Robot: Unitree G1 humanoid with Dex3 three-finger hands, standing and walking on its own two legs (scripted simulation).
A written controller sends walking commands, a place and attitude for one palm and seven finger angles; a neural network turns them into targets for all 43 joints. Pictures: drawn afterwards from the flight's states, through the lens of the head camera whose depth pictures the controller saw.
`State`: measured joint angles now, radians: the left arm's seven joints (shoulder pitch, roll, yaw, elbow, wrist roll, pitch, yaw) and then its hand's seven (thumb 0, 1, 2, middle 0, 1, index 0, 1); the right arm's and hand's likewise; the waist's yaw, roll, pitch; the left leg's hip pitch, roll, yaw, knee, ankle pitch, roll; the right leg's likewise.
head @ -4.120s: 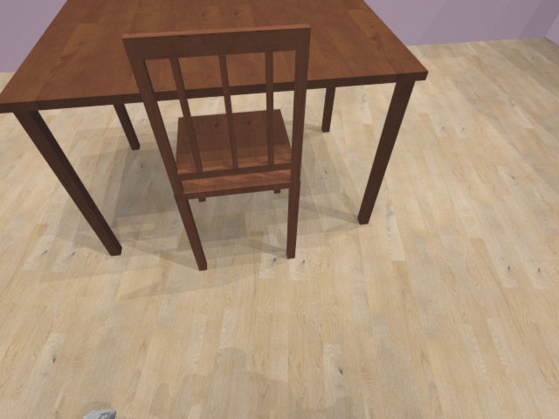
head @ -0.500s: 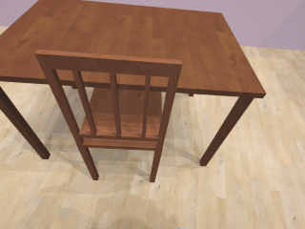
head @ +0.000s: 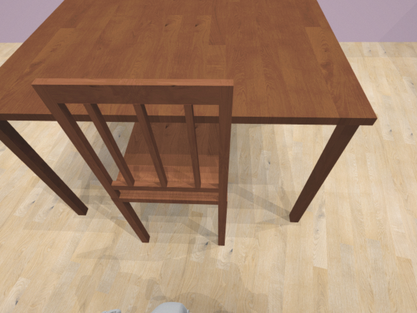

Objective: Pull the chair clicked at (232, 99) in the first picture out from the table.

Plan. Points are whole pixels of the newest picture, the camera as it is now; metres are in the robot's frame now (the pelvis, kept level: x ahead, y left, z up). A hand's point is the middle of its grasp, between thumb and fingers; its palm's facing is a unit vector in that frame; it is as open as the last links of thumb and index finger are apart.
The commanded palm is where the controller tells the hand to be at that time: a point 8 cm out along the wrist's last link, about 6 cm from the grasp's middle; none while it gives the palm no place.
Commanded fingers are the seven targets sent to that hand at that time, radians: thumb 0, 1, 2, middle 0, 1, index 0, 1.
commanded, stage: come to a stop and stand still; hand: left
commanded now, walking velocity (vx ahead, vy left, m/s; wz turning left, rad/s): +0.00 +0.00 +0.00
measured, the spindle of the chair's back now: (153, 151) +0.50 +0.19 -0.05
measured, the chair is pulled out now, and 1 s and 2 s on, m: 0.00 0.00 0.00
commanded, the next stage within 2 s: none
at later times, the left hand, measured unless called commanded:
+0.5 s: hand out of the picture -0.08 +0.27 -0.18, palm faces +0.05 -0.97 -0.23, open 7.4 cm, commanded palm none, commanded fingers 0.00 0.90 0.90 -0.20 -0.30 -0.20 -0.30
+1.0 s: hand out of the picture -0.15 +0.26 -0.17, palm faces -0.02 -0.98 -0.19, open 7.3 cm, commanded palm none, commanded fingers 0.00 0.90 0.90 -0.20 -0.30 -0.20 -0.30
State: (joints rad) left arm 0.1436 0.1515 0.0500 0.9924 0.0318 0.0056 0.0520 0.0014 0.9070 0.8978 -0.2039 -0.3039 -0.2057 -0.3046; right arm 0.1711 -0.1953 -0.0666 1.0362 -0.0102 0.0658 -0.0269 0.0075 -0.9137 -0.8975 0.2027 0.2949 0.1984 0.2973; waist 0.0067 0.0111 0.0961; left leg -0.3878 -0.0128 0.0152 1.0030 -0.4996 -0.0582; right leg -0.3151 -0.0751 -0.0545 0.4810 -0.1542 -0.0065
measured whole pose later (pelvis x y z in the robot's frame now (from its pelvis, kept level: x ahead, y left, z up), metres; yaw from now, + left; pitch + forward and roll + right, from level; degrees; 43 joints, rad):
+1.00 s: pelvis -0.15 +0.10 +0.00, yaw -2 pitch -1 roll -1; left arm 0.35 0.12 0.00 1.07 0.02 0.01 0.04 0.00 0.91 0.90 -0.20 -0.30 -0.20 -0.30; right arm 0.30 -0.15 0.00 1.08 -0.01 0.01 -0.02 0.01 -0.92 -0.90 0.20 0.30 0.20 0.30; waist -0.03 0.03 0.02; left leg -0.30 -0.05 0.09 0.39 -0.08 0.08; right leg -0.15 0.02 0.01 0.46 -0.30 -0.02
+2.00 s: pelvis -0.09 +0.05 +0.00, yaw -2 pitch +1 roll +1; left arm 0.33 0.12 -0.02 1.09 0.01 -0.03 0.05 0.01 0.91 0.90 -0.20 -0.30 -0.20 -0.30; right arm 0.26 -0.15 0.03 1.15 0.00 -0.03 -0.04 0.01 -0.92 -0.90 0.20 0.30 0.20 0.30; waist -0.01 -0.02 0.02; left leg -0.26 -0.02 0.07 0.41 -0.17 0.02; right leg -0.06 0.06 0.01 0.39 -0.34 -0.07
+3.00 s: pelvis -0.06 +0.03 +0.00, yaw -3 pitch +0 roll +2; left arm 0.39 0.11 -0.01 1.11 0.01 -0.02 0.06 0.00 0.91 0.90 -0.20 -0.30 -0.20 -0.30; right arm 0.27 -0.14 0.03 1.15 0.00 -0.01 -0.05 0.01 -0.92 -0.90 0.20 0.30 0.20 0.30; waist 0.01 -0.03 0.02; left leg -0.21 -0.01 0.07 0.45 -0.24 0.00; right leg 0.02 0.07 0.02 0.36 -0.38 -0.09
